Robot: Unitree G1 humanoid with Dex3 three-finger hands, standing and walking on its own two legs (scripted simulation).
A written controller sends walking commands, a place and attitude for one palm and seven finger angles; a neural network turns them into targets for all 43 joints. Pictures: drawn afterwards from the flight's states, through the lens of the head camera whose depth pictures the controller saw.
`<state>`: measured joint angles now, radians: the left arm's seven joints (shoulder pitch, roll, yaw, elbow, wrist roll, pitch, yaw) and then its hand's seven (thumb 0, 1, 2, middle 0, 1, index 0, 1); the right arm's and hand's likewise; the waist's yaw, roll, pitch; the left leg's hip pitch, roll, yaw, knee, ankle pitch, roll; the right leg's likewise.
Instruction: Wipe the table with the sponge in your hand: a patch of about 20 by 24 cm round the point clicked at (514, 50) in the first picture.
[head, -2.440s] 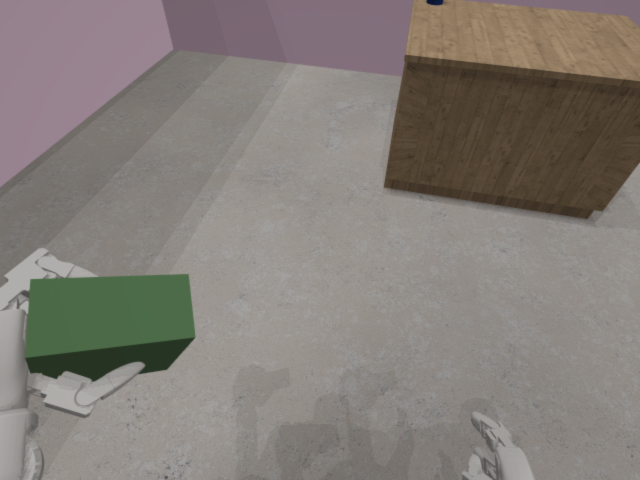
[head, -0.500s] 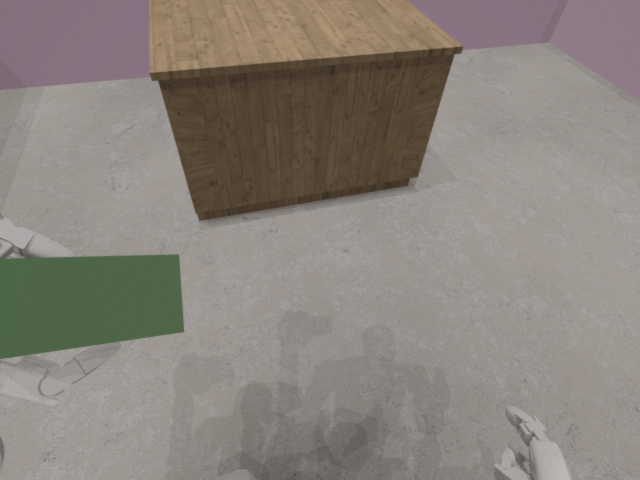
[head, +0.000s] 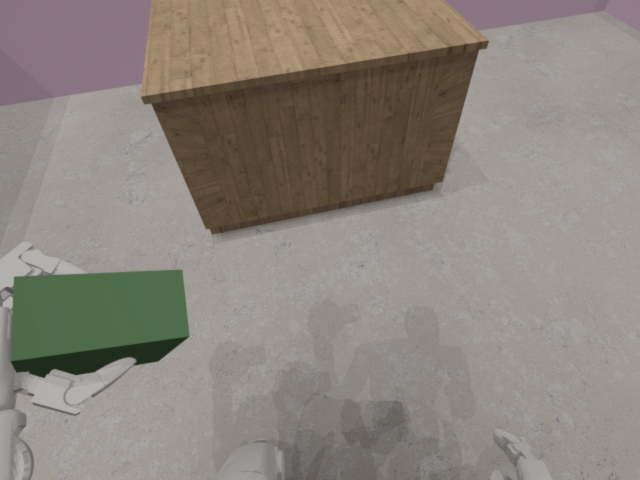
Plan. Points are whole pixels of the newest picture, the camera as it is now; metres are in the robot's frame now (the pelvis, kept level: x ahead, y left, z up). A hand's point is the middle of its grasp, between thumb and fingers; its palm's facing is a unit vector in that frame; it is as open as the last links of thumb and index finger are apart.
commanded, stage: walk to a spot facing it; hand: left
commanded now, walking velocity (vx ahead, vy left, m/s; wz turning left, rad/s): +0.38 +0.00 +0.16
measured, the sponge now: (124, 325) +0.23 +0.20 +0.14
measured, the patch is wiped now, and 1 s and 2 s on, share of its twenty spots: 0.00 0.00 0.00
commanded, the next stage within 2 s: turn to face it in 1.40 s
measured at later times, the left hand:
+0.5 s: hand (137, 214) +0.35 +0.21 +0.18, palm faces +0.45 -0.75 -0.48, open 10.3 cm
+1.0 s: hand (148, 139) +0.47 +0.24 +0.18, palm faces +0.54 -0.74 -0.40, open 10.3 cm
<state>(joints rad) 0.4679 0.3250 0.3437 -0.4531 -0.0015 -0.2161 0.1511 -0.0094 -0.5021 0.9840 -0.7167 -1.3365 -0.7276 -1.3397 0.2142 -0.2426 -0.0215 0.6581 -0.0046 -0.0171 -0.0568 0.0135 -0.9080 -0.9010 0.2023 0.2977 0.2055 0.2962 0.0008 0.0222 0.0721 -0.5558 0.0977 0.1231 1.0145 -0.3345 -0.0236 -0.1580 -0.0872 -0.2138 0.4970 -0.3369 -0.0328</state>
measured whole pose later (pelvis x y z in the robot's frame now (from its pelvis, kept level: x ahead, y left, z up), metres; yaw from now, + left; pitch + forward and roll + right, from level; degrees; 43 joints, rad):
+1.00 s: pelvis +0.29 -0.03 -0.01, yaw +10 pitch +0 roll -1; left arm 0.42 0.40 0.40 -0.55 -0.02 -0.22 0.15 -0.01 -0.50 0.99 -0.71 -1.34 -0.73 -1.34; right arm 0.16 -0.15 -0.03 0.58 0.01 -0.08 -0.04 0.01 -0.91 -0.90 0.20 0.30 0.20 0.30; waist -0.02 -0.03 0.07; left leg -0.34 0.07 0.13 0.60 -0.25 0.03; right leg -0.49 -0.10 -0.08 1.17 -0.48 0.04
